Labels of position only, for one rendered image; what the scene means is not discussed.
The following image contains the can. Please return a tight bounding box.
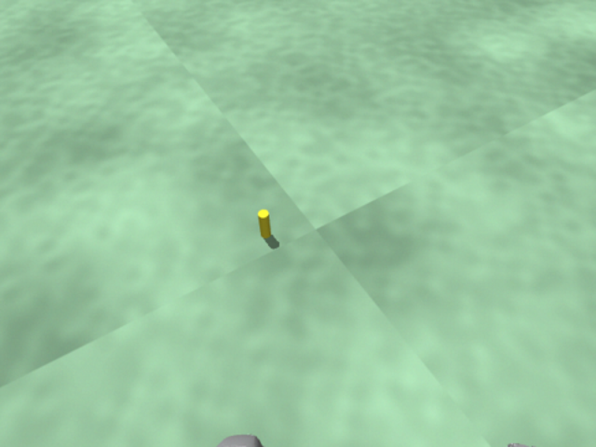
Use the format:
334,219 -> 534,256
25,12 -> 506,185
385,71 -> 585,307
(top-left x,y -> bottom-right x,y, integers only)
258,210 -> 271,238

